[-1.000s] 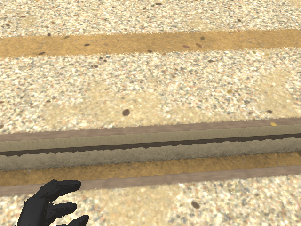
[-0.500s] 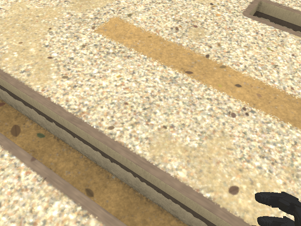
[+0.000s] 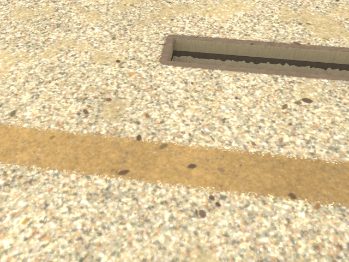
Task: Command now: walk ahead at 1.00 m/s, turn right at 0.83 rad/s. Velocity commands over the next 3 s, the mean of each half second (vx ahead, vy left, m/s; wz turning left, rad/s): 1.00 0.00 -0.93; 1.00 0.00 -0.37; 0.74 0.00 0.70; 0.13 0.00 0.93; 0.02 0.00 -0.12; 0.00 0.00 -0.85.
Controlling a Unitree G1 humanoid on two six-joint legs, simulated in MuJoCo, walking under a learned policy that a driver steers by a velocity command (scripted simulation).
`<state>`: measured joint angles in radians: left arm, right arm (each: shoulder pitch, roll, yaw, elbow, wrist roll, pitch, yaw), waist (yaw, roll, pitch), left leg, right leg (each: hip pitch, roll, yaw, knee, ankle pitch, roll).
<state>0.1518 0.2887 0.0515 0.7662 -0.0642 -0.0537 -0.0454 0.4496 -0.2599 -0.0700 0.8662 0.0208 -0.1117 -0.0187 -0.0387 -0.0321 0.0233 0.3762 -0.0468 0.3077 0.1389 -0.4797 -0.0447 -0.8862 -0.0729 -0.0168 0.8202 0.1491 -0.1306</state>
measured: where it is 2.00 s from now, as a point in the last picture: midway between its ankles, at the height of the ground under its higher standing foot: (273, 96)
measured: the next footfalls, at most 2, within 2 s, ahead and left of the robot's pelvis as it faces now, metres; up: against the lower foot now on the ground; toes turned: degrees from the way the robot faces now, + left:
right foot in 0.10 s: +0.38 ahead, -0.06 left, +0.00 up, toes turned -10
left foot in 0.56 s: +0.81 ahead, -0.02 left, +0.00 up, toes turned -41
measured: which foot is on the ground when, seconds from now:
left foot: down 0.00-0.10, up 0.12-0.54, down 0.56-1.00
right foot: up 0.00-0.08, down 0.10-0.54, up 0.56-1.00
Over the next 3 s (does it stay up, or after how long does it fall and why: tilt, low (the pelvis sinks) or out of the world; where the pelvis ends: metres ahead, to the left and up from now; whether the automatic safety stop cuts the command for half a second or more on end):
stays up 1.39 -0.60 0.03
